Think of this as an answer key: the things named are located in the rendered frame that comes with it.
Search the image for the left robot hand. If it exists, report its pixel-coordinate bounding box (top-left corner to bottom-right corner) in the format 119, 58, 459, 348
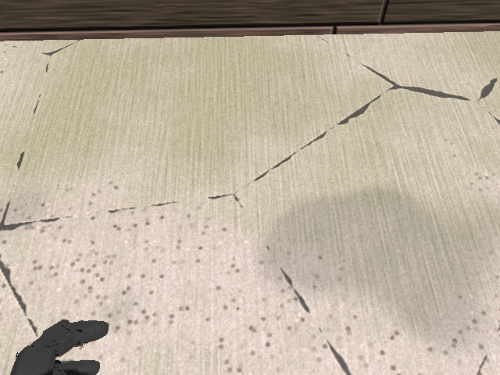
10, 320, 109, 375

